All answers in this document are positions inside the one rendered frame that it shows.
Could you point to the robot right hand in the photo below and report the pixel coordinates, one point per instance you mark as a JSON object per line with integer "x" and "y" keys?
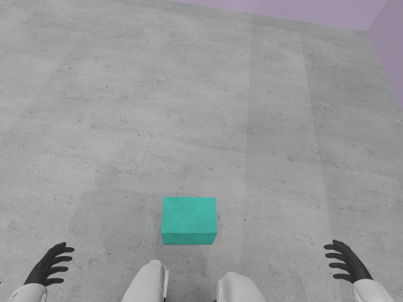
{"x": 353, "y": 265}

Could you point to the robot left thigh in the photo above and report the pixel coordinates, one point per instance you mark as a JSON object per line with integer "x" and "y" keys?
{"x": 149, "y": 285}

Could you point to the carton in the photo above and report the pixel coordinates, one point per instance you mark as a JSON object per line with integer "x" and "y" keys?
{"x": 189, "y": 221}

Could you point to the robot right forearm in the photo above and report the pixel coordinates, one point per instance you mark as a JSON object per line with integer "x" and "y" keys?
{"x": 367, "y": 290}

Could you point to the robot left forearm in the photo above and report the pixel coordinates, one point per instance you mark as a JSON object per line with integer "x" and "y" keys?
{"x": 32, "y": 292}

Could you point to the robot left hand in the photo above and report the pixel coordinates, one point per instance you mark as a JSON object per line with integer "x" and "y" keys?
{"x": 44, "y": 268}

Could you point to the robot thigh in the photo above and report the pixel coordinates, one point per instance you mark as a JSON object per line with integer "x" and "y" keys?
{"x": 149, "y": 285}
{"x": 238, "y": 288}

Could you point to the robot right thigh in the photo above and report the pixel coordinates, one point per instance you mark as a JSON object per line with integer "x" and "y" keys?
{"x": 238, "y": 288}

